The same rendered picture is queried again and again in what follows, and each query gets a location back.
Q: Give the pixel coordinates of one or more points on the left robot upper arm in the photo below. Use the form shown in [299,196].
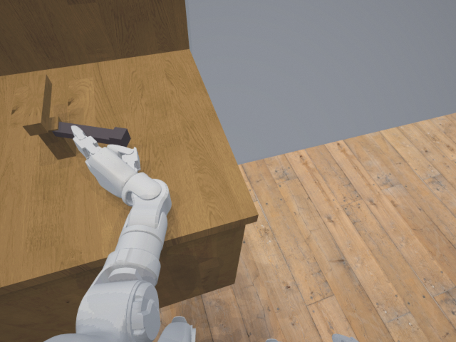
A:
[124,311]

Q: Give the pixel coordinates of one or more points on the left robot thigh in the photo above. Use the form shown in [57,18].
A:
[178,332]

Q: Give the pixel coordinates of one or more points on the left robot forearm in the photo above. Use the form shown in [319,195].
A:
[137,254]

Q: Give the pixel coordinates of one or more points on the left robot hand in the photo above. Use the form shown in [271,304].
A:
[112,166]

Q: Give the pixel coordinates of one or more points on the left robot shin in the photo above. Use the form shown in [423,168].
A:
[179,319]

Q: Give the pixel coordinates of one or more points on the counter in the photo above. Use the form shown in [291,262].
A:
[106,64]

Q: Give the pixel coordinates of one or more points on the tap lever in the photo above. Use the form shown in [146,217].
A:
[117,136]

